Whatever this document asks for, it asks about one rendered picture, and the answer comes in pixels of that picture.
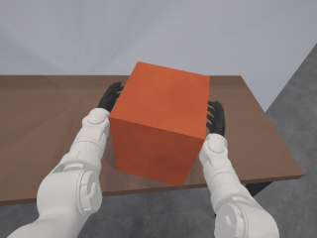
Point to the right robot upper arm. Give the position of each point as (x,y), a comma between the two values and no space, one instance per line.
(237,220)

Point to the robot left forearm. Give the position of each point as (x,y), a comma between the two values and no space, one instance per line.
(88,146)

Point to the robot right forearm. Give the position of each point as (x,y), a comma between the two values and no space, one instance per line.
(221,179)

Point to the robot right hand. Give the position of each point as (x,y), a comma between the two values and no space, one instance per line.
(218,121)

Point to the table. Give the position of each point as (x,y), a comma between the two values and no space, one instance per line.
(41,115)

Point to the carton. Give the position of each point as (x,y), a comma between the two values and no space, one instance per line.
(158,123)

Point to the robot left hand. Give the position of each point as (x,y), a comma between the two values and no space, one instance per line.
(108,101)

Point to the left robot upper arm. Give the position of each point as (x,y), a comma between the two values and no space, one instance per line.
(65,201)

